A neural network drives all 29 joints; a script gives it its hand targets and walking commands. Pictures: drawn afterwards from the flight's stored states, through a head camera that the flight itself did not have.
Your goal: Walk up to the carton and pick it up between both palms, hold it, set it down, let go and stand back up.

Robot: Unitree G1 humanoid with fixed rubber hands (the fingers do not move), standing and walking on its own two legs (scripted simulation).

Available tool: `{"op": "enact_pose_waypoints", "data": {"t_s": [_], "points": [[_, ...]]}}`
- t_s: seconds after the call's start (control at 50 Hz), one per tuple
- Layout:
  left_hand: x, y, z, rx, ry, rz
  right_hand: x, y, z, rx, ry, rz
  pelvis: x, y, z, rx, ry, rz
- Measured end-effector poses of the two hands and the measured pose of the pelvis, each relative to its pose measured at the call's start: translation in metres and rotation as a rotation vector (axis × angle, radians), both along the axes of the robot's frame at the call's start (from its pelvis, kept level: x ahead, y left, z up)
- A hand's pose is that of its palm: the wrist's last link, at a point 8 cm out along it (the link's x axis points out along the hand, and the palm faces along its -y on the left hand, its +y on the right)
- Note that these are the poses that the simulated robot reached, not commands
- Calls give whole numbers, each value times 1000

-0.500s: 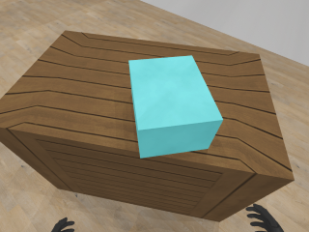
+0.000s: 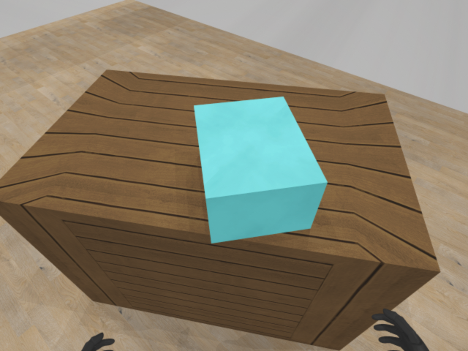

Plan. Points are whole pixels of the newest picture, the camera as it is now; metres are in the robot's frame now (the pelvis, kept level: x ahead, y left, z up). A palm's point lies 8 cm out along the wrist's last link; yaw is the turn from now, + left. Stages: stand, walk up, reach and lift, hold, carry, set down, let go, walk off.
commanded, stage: stand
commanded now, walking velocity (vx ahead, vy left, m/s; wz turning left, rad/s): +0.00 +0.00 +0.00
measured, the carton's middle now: (249, 164) +0.50 +0.00 +0.02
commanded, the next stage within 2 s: none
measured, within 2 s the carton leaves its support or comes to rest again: neither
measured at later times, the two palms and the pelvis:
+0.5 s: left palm out of the picture +0.08 +0.27 -0.09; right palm out of the picture +0.11 -0.28 -0.07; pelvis -0.03 -0.01 +0.00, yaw +0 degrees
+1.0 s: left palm out of the picture +0.07 +0.27 -0.09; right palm out of the picture +0.10 -0.28 -0.08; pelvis -0.04 -0.01 +0.00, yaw +0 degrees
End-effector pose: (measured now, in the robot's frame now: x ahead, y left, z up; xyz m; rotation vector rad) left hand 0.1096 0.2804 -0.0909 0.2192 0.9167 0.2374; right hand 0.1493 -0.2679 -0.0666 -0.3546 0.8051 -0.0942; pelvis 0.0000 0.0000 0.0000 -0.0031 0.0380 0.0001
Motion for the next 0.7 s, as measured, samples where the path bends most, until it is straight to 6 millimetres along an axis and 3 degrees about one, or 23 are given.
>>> {"op": "enact_pose_waypoints", "data": {"t_s": [0.44,0.7], "points": [[-30,-5,4,6,-22,-2,-29,-7,1,8,-30,-5,-28,-6,0,8,-40,-1],[-38,-7,3,4,-20,-5,-47,-11,-6,10,3,-20,-35,-7,-1,10,-49,-2]]}}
